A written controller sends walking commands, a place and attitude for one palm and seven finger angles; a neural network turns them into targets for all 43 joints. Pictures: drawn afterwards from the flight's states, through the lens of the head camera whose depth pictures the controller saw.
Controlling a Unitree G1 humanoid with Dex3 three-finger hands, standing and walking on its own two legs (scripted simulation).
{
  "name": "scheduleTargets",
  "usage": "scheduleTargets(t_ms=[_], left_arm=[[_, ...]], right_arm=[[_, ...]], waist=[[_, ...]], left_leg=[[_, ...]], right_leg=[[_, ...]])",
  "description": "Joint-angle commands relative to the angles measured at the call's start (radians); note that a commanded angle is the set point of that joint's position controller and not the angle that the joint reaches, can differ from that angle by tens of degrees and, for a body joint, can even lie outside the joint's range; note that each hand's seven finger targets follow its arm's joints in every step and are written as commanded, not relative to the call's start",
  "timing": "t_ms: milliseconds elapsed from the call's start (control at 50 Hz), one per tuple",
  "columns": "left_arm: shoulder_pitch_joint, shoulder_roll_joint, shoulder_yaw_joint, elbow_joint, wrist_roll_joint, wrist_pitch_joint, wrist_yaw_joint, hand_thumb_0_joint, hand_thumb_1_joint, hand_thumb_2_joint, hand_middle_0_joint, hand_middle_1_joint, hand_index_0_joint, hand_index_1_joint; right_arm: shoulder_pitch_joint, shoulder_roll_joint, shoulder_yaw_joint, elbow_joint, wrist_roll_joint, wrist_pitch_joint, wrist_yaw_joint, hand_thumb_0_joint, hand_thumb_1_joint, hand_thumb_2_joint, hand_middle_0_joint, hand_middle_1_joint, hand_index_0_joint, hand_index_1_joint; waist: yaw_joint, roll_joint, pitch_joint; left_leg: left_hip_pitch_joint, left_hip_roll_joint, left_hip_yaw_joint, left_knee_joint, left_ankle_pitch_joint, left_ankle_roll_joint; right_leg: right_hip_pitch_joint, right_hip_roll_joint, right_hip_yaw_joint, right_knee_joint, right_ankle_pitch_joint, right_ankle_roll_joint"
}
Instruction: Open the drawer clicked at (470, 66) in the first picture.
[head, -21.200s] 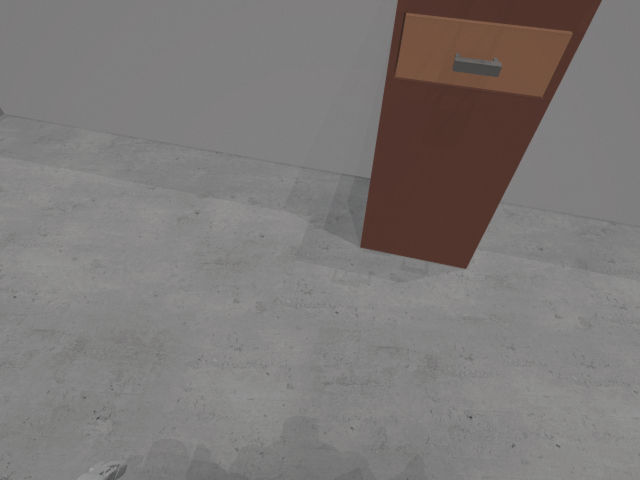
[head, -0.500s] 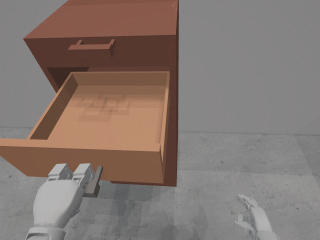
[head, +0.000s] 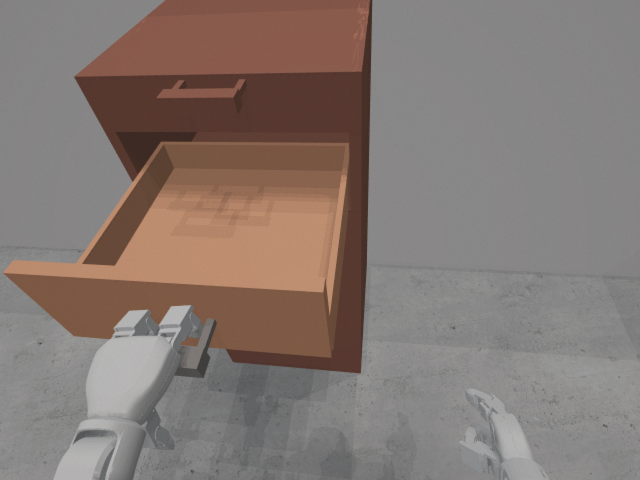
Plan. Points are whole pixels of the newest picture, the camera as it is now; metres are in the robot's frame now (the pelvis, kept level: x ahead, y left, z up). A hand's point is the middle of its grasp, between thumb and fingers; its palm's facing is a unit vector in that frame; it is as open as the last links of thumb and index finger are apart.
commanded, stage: lift the hand off the handle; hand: left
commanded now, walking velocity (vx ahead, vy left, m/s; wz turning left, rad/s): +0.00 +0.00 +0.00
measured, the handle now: (167, 341) +0.24 +0.24 +0.06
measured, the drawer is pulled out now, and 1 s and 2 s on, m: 0.30 0.30 0.29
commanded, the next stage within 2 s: draw the hand back to the body in 1.62 s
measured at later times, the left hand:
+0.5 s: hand (160, 376) +0.20 +0.23 +0.05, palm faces +0.03 -0.07 -1.00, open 13.4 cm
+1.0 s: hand (135, 348) +0.21 +0.24 +0.10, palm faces +0.06 -0.07 -1.00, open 13.1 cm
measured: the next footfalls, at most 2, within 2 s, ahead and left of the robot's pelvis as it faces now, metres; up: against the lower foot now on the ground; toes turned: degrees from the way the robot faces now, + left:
none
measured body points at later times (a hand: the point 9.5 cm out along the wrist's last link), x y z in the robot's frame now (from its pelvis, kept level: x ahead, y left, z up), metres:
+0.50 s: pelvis -0.01 +0.00 +0.00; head +0.00 -0.04 +0.45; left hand +0.20 +0.23 +0.10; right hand +0.21 -0.20 -0.11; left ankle -0.02 +0.11 -0.73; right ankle +0.04 -0.09 -0.73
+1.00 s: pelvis -0.01 +0.01 +0.01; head -0.01 -0.04 +0.46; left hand +0.20 +0.24 +0.16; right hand +0.23 -0.17 -0.09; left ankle -0.02 +0.11 -0.73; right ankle +0.04 -0.09 -0.73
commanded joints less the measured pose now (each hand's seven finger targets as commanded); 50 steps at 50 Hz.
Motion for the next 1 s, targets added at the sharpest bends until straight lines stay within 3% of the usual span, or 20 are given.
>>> scheduleTargets(t_ms=[0, 80, 140, 180, 240, 300, 380, 400, 460, 480, 640, 740, 780, 820, 880, 900, 920, 980], left_arm=[[-0.065, 0.105, 0.112, -0.181, -0.002, 0.006, 0.059, 0.0, -0.5, 0.3, -0.3, -1.2, -0.3, -1.2], [-0.116, 0.15, 0.142, -0.2, 0.007, 0.0, 0.069, 0.0, -0.5, 0.3, -0.3, -1.2, -0.3, -1.2], [-0.146, 0.128, 0.117, -0.169, 0.014, 0.004, 0.072, 0.0, -0.5, 0.3, -0.3, -1.2, -0.3, -1.2], [-0.182, 0.17, 0.154, -0.145, 0.014, 0.007, 0.076, 0.0, -0.5, 0.3, -0.3, -1.2, -0.3, -1.2], [-0.194, 0.151, 0.135, -0.129, 0.01, 0.01, 0.075, 0.0, -0.5, 0.3, -0.3, -1.2, -0.3, -1.2], [-0.238, 0.151, 0.128, -0.115, 0.01, 0.015, 0.073, 0.0, -0.5, 0.3, -0.3, -1.2, -0.3, -1.2], [-0.302, 0.218, 0.173, -0.172, 0.004, 0.017, 0.067, 0.0, -0.5, 0.3, -0.3, -1.2, -0.3, -1.2], [-0.323, 0.194, 0.145, -0.199, -0.003, 0.012, 0.063, 0.0, -0.5, 0.3, -0.3, -1.2, -0.3, -1.2], [-0.317, 0.197, 0.153, -0.22, -0.026, 0.003, 0.046, 0.0, -0.5, 0.3, -0.3, -1.2, -0.3, -1.2], [-0.317, 0.222, 0.182, -0.216, -0.033, 0.002, 0.043, 0.0, -0.5, 0.3, -0.3, -1.2, -0.3, -1.2], [-0.375, 0.211, 0.159, -0.3, -0.058, -0.005, 0.003, 0.0, -0.5, 0.3, -0.3, -1.2, -0.3, -1.2], [-0.402, 0.244, 0.172, -0.309, -0.072, 0.014, -0.038, 0.0, -0.5, 0.3, -0.3, -1.2, -0.3, -1.2], [-0.42, 0.267, 0.192, -0.351, -0.082, 0.015, -0.051, 0.0, -0.5, 0.3, -0.3, -1.2, -0.3, -1.2], [-0.433, 0.247, 0.167, -0.365, -0.095, 0.01, -0.065, 0.0, -0.5, 0.3, -0.3, -1.2, -0.3, -1.2], [-0.453, 0.269, 0.185, -0.372, -0.104, 0.018, -0.083, 0.0, -0.5, 0.3, -0.3, -1.2, -0.3, -1.2], [-0.493, 0.244, 0.145, -0.403, -0.098, 0.013, -0.092, 0.0, -0.5, 0.3, -0.3, -1.2, -0.3, -1.2], [-0.483, 0.247, 0.15, -0.394, -0.108, 0.016, -0.096, 0.0, -0.5, 0.3, -0.3, -1.2, -0.3, -1.2], [-0.499, 0.312, 0.21, -0.426, -0.117, 0.024, -0.107, 0.0, -0.5, 0.3, -0.3, -1.2, -0.3, -1.2]], right_arm=[[-0.137, -0.09, -0.038, -0.165, -0.004, -0.05, 0.003, 0.0, -0.9, -0.9, 0.2, 0.3, 0.2, 0.3], [-0.14, -0.103, -0.047, -0.166, -0.001, -0.047, 0.001, 0.0, -0.9, -0.9, 0.2, 0.3, 0.2, 0.3], [-0.135, -0.1, -0.048, -0.162, -0.001, -0.05, -0.002, 0.0, -0.9, -0.9, 0.2, 0.3, 0.2, 0.3], [-0.136, -0.103, -0.05, -0.153, 0.001, -0.05, -0.009, 0.0, -0.9, -0.9, 0.2, 0.3, 0.2, 0.3], [-0.136, -0.102, -0.05, -0.148, 0.006, -0.051, -0.012, 0.0, -0.9, -0.9, 0.2, 0.3, 0.2, 0.3], [-0.139, -0.102, -0.046, -0.146, 0.006, -0.05, -0.016, 0.0, -0.9, -0.9, 0.2, 0.3, 0.2, 0.3], [-0.155, -0.1, -0.045, -0.142, 0.008, -0.047, -0.025, 0.0, -0.9, -0.9, 0.2, 0.3, 0.2, 0.3], [-0.154, -0.096, -0.039, -0.149, 0.005, -0.051, -0.025, 0.0, -0.9, -0.9, 0.2, 0.3, 0.2, 0.3], [-0.163, -0.092, -0.04, -0.145, 0.011, -0.054, -0.027, 0.0, -0.9, -0.9, 0.2, 0.3, 0.2, 0.3], [-0.168, -0.094, -0.039, -0.144, 0.01, -0.055, -0.029, 0.0, -0.9, -0.9, 0.2, 0.3, 0.2, 0.3], [-0.174, -0.094, -0.035, -0.141, 0.011, -0.055, -0.023, 0.0, -0.9, -0.9, 0.2, 0.3, 0.2, 0.3], [-0.185, -0.1, -0.028, -0.134, 0.016, -0.044, -0.021, 0.0, -0.9, -0.9, 0.2, 0.3, 0.2, 0.3], [-0.207, -0.104, -0.022, -0.145, 0.023, -0.045, -0.019, 0.0, -0.9, -0.9, 0.2, 0.3, 0.2, 0.3], [-0.197, -0.1, -0.025, -0.136, 0.022, -0.043, -0.019, 0.0, -0.9, -0.9, 0.2, 0.3, 0.2, 0.3], [-0.222, -0.103, -0.015, -0.14, 0.031, -0.045, -0.015, 0.0, -0.9, -0.9, 0.2, 0.3, 0.2, 0.3], [-0.212, -0.1, -0.011, -0.14, 0.023, -0.047, -0.011, 0.0, -0.9, -0.9, 0.2, 0.3, 0.2, 0.3], [-0.208, -0.1, -0.019, -0.134, 0.027, -0.042, -0.013, 0.0, -0.9, -0.9, 0.2, 0.3, 0.2, 0.3], [-0.229, -0.106, -0.012, -0.143, 0.034, -0.048, -0.01, 0.0, -0.9, -0.9, 0.2, 0.3, 0.2, 0.3]], waist=[[0.01, -0.065, -0.142], [0.003, -0.055, -0.158], [0.001, -0.067, -0.159], [-0.003, -0.089, -0.166], [0.0, -0.064, -0.166], [-0.007, -0.091, -0.156], [0.0, -0.042, -0.183], [-0.002, -0.049, -0.192], [0.003, -0.033, -0.17], [0.005, -0.037, -0.173], [0.004, -0.022, -0.172], [0.009, -0.036, -0.16], [0.012, 0.003, -0.184], [0.008, -0.011, -0.175], [0.006, 0.006, -0.146], [0.007, 0.002, -0.173], [0.007, -0.001, -0.164], [0.011, 0.017, -0.184]], left_leg=[[-0.047, -0.036, -0.059, -0.067, 0.142, 0.006], [-0.052, -0.036, -0.059, -0.066, 0.123, 0.002], [-0.06, -0.038, -0.056, -0.063, 0.104, 0.008], [-0.058, -0.039, -0.057, -0.063, 0.104, 0.007], [-0.063, -0.039, -0.055, -0.068, 0.104, 0.006], [-0.06, -0.037, -0.057, -0.072, 0.097, 0.01], [-0.021, -0.039, -0.063, -0.089, 0.105, 0.008], [-0.018, -0.038, -0.064, -0.095, 0.104, 0.012], [-0.004, -0.038, -0.067, -0.113, 0.121, 0.01], [0.008, -0.035, -0.071, -0.117, 0.127, 0.009], [0.058, -0.031, -0.075, -0.163, 0.167, 0.007], [0.075, -0.028, -0.078, -0.194, 0.182, 0.006], [0.097, -0.024, -0.087, -0.197, 0.201, -0.001], [0.103, -0.025, -0.084, -0.207, 0.208, 0.001], [0.104, -0.022, -0.097, -0.218, 0.197, -0.004], [0.112, -0.023, -0.089, -0.221, 0.202, 0.0], [0.116, -0.023, -0.091, -0.226, 0.204, -0.003], [0.122, -0.02, -0.102, -0.223, 0.214, -0.008]], right_leg=[[0.124, -0.01, 0.107, -0.11, 0.05, -0.003], [0.115, -0.005, 0.113, -0.111, 0.025, -0.003], [0.112, -0.011, 0.105, -0.109, 0.01, -0.001], [0.12, -0.009, 0.122, -0.119, 0.009, 0.0], [0.12, -0.012, 0.113, -0.111, 0.016, -0.001], [0.112, -0.014, 0.108, -0.12, -0.001, 0.002], [0.141, -0.011, 0.122, -0.14, -0.014, 0.0], [0.149, -0.018, 0.111, -0.137, -0.014, 0.003], [0.161, -0.013, 0.108, -0.151, 0.004, 0.002], [0.169, -0.012, 0.118, -0.162, 0.001, 0.001], [0.202, -0.013, 0.101, -0.189, 0.039, 0.004], [0.238, -0.013, 0.095, -0.211, 0.052, 0.006], [0.255, -0.007, 0.108, -0.214, 0.069, 0.004], [0.259, -0.009, 0.091, -0.22, 0.074, 0.006], [0.255, -0.003, 0.101, -0.234, 0.06, 0.005], [0.266, -0.016, 0.08, -0.229, 0.059, 0.007], [0.265, -0.008, 0.08, -0.232, 0.066, 0.006], [0.291, -0.001, 0.1, -0.233, 0.085, 0.006]])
